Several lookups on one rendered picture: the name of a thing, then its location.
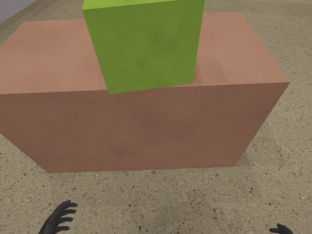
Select pedestal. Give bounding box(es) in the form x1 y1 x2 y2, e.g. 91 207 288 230
0 12 290 174

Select carton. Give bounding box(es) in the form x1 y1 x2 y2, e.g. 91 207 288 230
82 0 205 95

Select robot left hand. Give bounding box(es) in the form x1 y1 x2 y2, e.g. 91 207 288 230
38 200 78 234

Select robot right hand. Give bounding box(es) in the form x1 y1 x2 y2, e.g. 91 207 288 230
269 223 293 234

